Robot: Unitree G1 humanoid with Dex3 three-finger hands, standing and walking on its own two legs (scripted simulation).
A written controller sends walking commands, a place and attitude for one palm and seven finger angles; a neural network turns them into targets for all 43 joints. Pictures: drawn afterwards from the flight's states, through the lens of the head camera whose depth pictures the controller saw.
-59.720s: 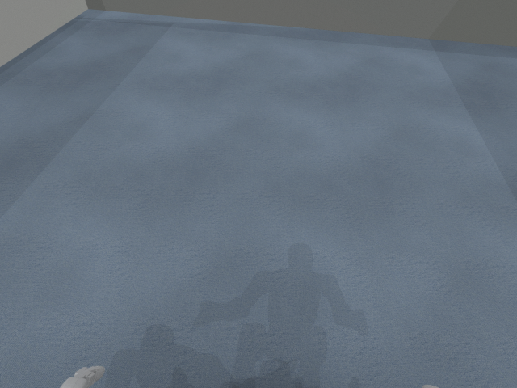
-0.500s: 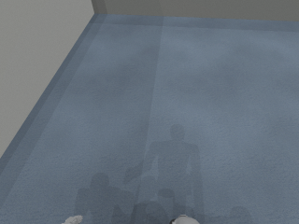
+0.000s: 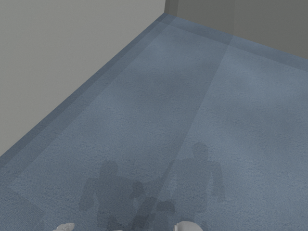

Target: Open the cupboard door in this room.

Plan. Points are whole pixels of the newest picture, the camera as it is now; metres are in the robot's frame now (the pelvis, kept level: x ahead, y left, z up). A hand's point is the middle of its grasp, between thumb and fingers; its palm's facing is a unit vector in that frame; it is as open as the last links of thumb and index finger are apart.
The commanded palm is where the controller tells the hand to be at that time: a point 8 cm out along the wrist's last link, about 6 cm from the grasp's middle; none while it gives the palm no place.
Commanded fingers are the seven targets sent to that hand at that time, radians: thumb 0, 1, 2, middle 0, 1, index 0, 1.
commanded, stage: turn to face it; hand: left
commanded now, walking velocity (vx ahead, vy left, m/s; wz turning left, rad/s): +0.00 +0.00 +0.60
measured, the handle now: out of the picture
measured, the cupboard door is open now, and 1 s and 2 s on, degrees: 47 47 47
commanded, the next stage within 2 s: none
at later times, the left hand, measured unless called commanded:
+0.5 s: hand out of the picture +0.03 +0.12 -0.14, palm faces +0.32 -0.91 -0.28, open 7.3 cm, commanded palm none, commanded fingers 0.00 0.90 0.90 -0.20 -0.30 -0.20 -0.30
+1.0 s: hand out of the picture -0.01 +0.17 -0.15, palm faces +0.58 -0.77 -0.26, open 7.4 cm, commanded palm none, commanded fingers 0.00 0.90 0.90 -0.20 -0.30 -0.20 -0.30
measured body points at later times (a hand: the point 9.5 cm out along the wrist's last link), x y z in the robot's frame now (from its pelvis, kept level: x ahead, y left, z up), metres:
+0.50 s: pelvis +0.03 -0.08 +0.01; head +0.10 -0.09 +0.46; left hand +0.01 +0.17 -0.12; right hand +0.19 -0.30 -0.15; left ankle -0.04 +0.07 -0.65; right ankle +0.03 -0.17 -0.73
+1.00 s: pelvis +0.03 -0.06 +0.01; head +0.07 -0.03 +0.46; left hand -0.04 +0.21 -0.13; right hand +0.23 -0.23 -0.13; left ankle -0.02 +0.03 -0.73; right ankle +0.11 -0.21 -0.67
